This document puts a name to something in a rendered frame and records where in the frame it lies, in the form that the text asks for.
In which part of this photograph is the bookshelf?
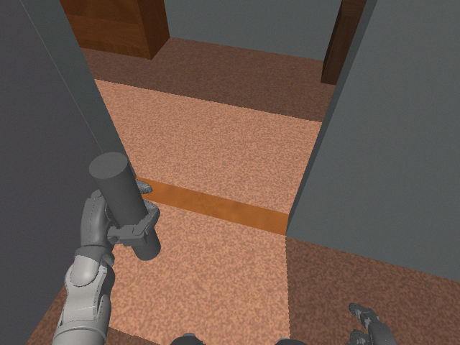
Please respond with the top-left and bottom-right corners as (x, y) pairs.
(60, 0), (170, 60)

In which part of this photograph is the left robot hand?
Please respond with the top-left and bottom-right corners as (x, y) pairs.
(80, 179), (160, 252)

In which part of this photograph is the can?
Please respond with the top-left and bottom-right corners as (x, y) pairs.
(89, 152), (161, 261)

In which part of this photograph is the right robot hand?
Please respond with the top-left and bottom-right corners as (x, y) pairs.
(345, 303), (398, 345)

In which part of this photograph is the left robot arm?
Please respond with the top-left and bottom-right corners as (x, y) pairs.
(52, 244), (115, 345)

